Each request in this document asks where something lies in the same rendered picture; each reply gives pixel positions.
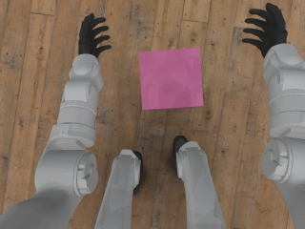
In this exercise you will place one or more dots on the right robot upper arm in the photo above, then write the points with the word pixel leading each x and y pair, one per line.
pixel 283 162

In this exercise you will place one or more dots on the carton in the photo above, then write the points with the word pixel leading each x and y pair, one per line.
pixel 171 79

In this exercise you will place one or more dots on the right robot shin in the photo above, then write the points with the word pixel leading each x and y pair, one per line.
pixel 193 144

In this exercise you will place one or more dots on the left robot foot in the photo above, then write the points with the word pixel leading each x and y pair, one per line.
pixel 136 189

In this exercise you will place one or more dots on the right robot forearm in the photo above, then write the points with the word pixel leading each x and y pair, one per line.
pixel 285 76

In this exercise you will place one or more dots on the robot right hand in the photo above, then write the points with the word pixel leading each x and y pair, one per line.
pixel 273 33

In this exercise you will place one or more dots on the robot left hand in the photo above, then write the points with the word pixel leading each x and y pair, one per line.
pixel 87 44

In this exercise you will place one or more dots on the left robot upper arm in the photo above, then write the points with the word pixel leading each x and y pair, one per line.
pixel 62 178

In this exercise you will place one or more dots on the left robot forearm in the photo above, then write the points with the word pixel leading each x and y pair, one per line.
pixel 74 129

